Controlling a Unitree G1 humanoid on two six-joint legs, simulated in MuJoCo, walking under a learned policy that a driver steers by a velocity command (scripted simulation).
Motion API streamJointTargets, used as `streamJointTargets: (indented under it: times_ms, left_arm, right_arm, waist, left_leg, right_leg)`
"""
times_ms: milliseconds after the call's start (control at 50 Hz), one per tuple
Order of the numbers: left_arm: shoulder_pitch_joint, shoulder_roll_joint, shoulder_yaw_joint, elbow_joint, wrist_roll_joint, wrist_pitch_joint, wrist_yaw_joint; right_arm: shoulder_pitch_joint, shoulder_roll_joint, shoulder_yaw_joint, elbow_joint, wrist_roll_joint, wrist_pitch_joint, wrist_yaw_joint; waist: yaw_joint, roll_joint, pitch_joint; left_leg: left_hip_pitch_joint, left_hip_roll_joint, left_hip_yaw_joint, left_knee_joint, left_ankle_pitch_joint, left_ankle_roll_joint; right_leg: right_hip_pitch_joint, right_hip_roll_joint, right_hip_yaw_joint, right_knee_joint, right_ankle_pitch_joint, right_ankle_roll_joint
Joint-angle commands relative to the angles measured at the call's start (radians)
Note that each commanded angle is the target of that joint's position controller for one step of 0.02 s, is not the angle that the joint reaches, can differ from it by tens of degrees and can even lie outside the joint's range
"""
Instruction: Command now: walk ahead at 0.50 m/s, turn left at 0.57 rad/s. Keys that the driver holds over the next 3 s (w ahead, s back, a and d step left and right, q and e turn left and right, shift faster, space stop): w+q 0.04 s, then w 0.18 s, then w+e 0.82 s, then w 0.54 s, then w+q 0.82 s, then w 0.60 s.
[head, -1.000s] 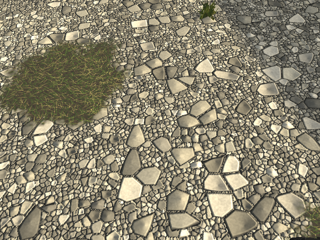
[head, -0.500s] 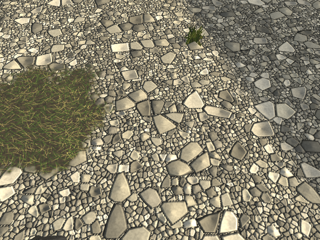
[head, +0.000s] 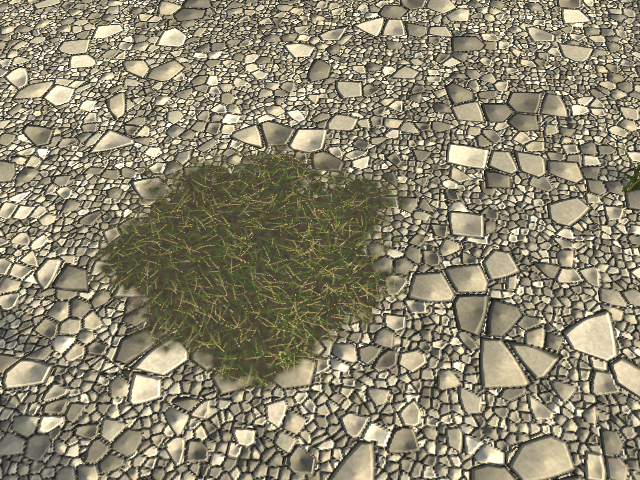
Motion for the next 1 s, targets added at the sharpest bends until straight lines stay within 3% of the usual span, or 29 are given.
streamJointTargets:
  times_ms: [20,80,120,140,160,180,200,220,240,260,280,300,340,400,500,600,640,680,700,720,740,760,780,800,820,840,860,920,1000]
  left_arm:
    - [-0.07,0.167,0.036,-0.067,-0.009,-0.011,0.007]
    - [-0.019,0.19,0.043,-0.035,-0.027,0.003,0.004]
    - [-0.009,0.214,0.048,-0.019,-0.037,0.014,0.003]
    - [-0.013,0.23,0.05,-0.014,-0.041,0.02,0.004]
    - [-0.023,0.226,0.045,-0.01,-0.042,0.026,0.007]
    - [-0.006,0.19,0.028,-0.013,-0.027,0.022,0.011]
    - [0.07,0.072,-0.015,-0.062,0.012,0.006,0.001]
    - [0.058,0.1,-0.018,-0.048,-0.01,-0.021,-0.008]
    - [-0.034,0.171,0.004,-0.068,-0.057,-0.03,-0.016]
    - [-0.084,0.156,-0.003,-0.081,-0.062,-0.033,-0.014]
    - [-0.102,0.146,-0.003,-0.073,-0.042,-0.028,-0.008]
    - [-0.082,0.148,0.003,-0.062,-0.031,-0.015,-0.006]
    - [-0.021,0.112,-0.001,-0.034,-0.033,0.017,-0.008]
    - [-0.067,0.085,-0.004,-0.044,-0.031,0.04,0.002]
    - [-0.179,0.057,-0.012,-0.072,-0.025,0.028,-0.019]
    - [-0.307,0.039,-0.025,-0.141,-0.024,0.026,-0.049]
    - [-0.32,0.05,-0.021,-0.169,-0.024,0.027,-0.063]
    - [-0.261,0.083,-0.004,-0.176,-0.023,0.033,-0.068]
    - [-0.164,0.117,0.015,-0.16,-0.024,0.036,-0.066]
    - [-0.007,0.171,0.046,-0.124,-0.026,0.038,-0.054]
    - [0.126,0.268,0.075,-0.105,-0.028,0.049,-0.031]
    - [0.075,0.311,0.076,-0.131,-0.036,0.041,-0.032]
    - [0.094,0.227,0.052,-0.14,-0.029,0.035,-0.035]
    - [0.064,0.182,0.04,-0.14,-0.023,0.029,-0.032]
    - [0.003,0.166,0.034,-0.147,-0.023,0.024,-0.033]
    - [-0.054,0.129,0.024,-0.16,-0.022,0.023,-0.028]
    - [-0.084,0.122,0.018,-0.179,-0.01,0.024,-0.023]
    - [-0.092,0.146,0.025,-0.186,-0.013,0.022,-0.009]
    - [-0.055,0.174,0.035,-0.171,-0.024,0.032,0.011]
  right_arm:
    - [-0.08,-0.008,0.009,-0.089,-0.001,-0.015,0.02]
    - [-0.148,-0.011,0.01,-0.128,0.0,-0.014,0.031]
    - [-0.137,-0.031,0.0,-0.139,-0.006,-0.014,0.033]
    - [-0.082,-0.055,-0.013,-0.129,-0.011,-0.013,0.031]
    - [0.056,-0.093,-0.037,-0.091,-0.012,-0.012,0.025]
    - [0.214,-0.156,-0.067,-0.045,-0.008,-0.005,0.01]
    - [0.279,-0.278,-0.087,-0.033,-0.012,-0.005,-0.006]
    - [0.297,-0.235,-0.067,-0.053,-0.006,-0.013,-0.002]
    - [0.254,-0.171,-0.046,-0.042,-0.017,-0.024,0.005]
    - [0.201,-0.139,-0.036,-0.037,-0.016,-0.03,0.005]
    - [0.137,-0.101,-0.024,-0.032,-0.018,-0.036,0.005]
    - [0.093,-0.065,-0.012,-0.035,-0.027,-0.044,0.006]
    - [0.064,-0.059,-0.013,-0.024,-0.033,-0.063,0.006]
    - [0.07,-0.074,-0.021,0.011,-0.042,-0.086,-0.002]
    - [0.087,-0.086,-0.022,0.048,-0.038,-0.088,-0.019]
    - [0.165,-0.112,-0.033,0.104,-0.02,-0.061,-0.029]
    - [0.164,-0.128,-0.04,0.113,-0.012,-0.043,-0.035]
    - [0.142,-0.158,-0.047,0.106,-0.01,-0.026,-0.047]
    - [0.131,-0.166,-0.048,0.102,-0.01,-0.016,-0.054]
    - [0.118,-0.158,-0.042,0.096,-0.007,-0.013,-0.06]
    - [0.151,-0.103,-0.019,0.074,-0.034,-0.026,-0.061]
    - [0.219,0.007,0.017,0.03,-0.041,-0.06,-0.041]
    - [0.118,-0.089,0.0,0.025,-0.007,-0.1,-0.02]
    - [0.038,-0.107,-0.003,-0.004,0.022,-0.119,-0.011]
    - [0.021,-0.09,0.001,-0.006,0.008,-0.126,-0.016]
    - [0.016,-0.103,-0.008,0.001,-0.02,-0.121,-0.023]
    - [0.033,-0.103,-0.012,0.002,-0.027,-0.11,-0.023]
    - [0.054,-0.071,-0.007,0.0,-0.037,-0.079,-0.026]
    - [-0.09,-0.027,0.013,-0.037,-0.038,-0.077,-0.024]
  waist:
    - [-0.011,-0.103,0.027]
    - [0.001,-0.102,0.052]
    - [-0.028,-0.119,0.034]
    - [-0.07,-0.135,-0.009]
    - [-0.154,-0.122,-0.085]
    - [-0.223,-0.09,-0.174]
    - [-0.167,0.165,-0.288]
    - [-0.189,0.151,-0.465]
    - [-0.206,0.07,-0.333]
    - [-0.18,0.049,-0.213]
    - [-0.141,0.003,-0.136]
    - [-0.104,0.023,-0.103]
    - [-0.064,0.031,-0.087]
    - [-0.063,-0.001,-0.022]
    - [-0.104,-0.005,0.022]
    - [-0.158,-0.021,0.07]
    - [-0.145,-0.005,0.062]
    - [-0.098,0.039,-0.006]
    - [-0.041,0.048,-0.068]
    - [0.046,0.022,-0.15]
    - [0.077,-0.137,-0.258]
    - [-0.027,-0.334,-0.371]
    - [0.051,-0.192,-0.393]
    - [0.049,-0.144,-0.259]
    - [-0.003,-0.041,-0.155]
    - [-0.036,-0.037,-0.112]
    - [-0.066,-0.067,-0.088]
    - [-0.093,-0.079,-0.061]
    - [-0.043,-0.111,-0.029]
  left_leg:
    - [0.031,0.001,0.031,-0.13,0.106,0.015]
    - [0.048,-0.02,0.056,-0.212,0.036,0.05]
    - [0.122,-0.065,0.091,-0.251,-0.067,0.088]
    - [0.222,-0.102,0.118,-0.272,-0.101,0.11]
    - [0.426,-0.145,0.142,-0.336,-0.043,0.14]
    - [0.71,-0.121,0.077,-0.326,0.012,0.169]
    - [1.082,0.162,-0.408,-0.349,-0.042,0.316]
    - [1.129,0.294,-0.757,-0.519,-0.123,0.414]
    - [1.038,0.265,-0.589,-0.535,-0.11,0.358]
    - [0.889,0.22,-0.431,-0.538,-0.06,0.314]
    - [0.747,0.18,-0.324,-0.56,0.006,0.281]
    - [0.643,0.15,-0.25,-0.594,0.07,0.263]
    - [0.542,0.141,-0.176,-0.669,0.09,0.266]
    - [0.514,0.137,-0.06,-0.734,0.124,0.256]
    - [0.565,0.1,0.111,-0.764,0.148,0.193]
    - [0.746,0.158,0.167,-0.722,0.219,0.175]
    - [0.815,0.178,0.185,-0.652,0.378,0.158]
    - [0.841,0.176,0.216,-0.507,0.731,0.13]
    - [0.823,0.16,0.233,-0.361,0.852,0.112]
    - [0.718,0.119,0.258,-0.143,0.803,0.077]
    - [0.453,0.059,0.262,0.183,0.381,0.032]
    - [0.036,-0.18,0.105,0.526,-0.476,-0.03]
    - [-0.073,-0.123,-0.073,0.565,-0.463,0.002]
    - [-0.113,-0.08,-0.058,0.52,-0.388,0.025]
    - [-0.083,-0.035,-0.048,0.412,-0.319,0.03]
    - [-0.022,-0.006,-0.042,0.321,-0.283,0.021]
    - [0.039,0.006,-0.043,0.293,-0.259,0.01]
    - [0.085,0.002,-0.012,0.162,-0.209,-0.04]
    - [0.147,-0.048,0.01,-0.151,0.063,-0.073]
  right_leg:
    - [-0.016,-0.264,0.07,-0.103,0.301,-0.145]
    - [0.053,-0.295,0.047,-0.076,0.345,-0.131]
    - [0.097,-0.309,0.028,0.002,0.566,-0.121]
    - [0.104,-0.304,0.008,0.094,0.738,-0.11]
    - [0.062,-0.274,-0.032,0.263,0.835,-0.085]
    - [-0.111,-0.233,-0.054,0.488,0.702,-0.048]
    - [-0.543,-0.092,-0.05,0.894,-0.021,0.023]
    - [-0.647,-0.009,0.168,1.088,-0.371,0.033]
    - [-0.734,-0.067,0.215,1.128,-0.314,0.018]
    - [-0.74,-0.112,0.198,1.073,-0.24,0.001]
    - [-0.702,-0.15,0.194,0.997,-0.17,0.0]
    - [-0.632,-0.175,0.206,0.948,-0.119,0.001]
    - [-0.552,-0.18,0.213,0.917,-0.058,0.013]
    - [-0.619,-0.166,0.25,0.818,0.064,0.036]
    - [-0.621,-0.124,0.212,0.528,0.346,0.029]
    - [-0.683,-0.105,0.156,0.377,0.298,-0.011]
    - [-0.679,-0.083,0.12,0.354,0.195,-0.038]
    - [-0.555,-0.018,0.054,0.363,0.085,-0.077]
    - [-0.423,0.024,0.031,0.358,0.055,-0.103]
    - [-0.181,0.057,0.046,0.292,0.115,-0.143]
    - [0.131,-0.124,0.332,0.286,0.165,-0.217]
    - [0.431,-0.345,0.92,0.133,-0.012,-0.431]
    - [0.448,-0.338,0.926,0.056,-0.074,-0.391]
    - [0.34,-0.303,0.772,0.053,-0.031,-0.346]
    - [0.178,-0.259,0.659,0.047,0.075,-0.312]
    - [0.064,-0.225,0.58,0.033,0.173,-0.294]
    - [-0.023,-0.204,0.547,0.01,0.239,-0.295]
    - [-0.153,-0.171,0.468,-0.028,0.351,-0.302]
    - [-0.237,-0.09,0.373,-0.017,0.278,-0.235]
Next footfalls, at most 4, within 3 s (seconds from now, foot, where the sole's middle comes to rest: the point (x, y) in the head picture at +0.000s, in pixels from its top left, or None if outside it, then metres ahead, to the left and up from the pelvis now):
0.18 left None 0.26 0.16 -0.78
0.72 right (394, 437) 0.57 -0.07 -0.78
1.20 left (338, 307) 0.89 0.07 -0.78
1.72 right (473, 262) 1.05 -0.27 -0.78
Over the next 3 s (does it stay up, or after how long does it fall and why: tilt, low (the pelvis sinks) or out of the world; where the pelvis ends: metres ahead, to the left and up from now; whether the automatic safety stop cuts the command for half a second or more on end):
stays up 1.64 -0.19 0.00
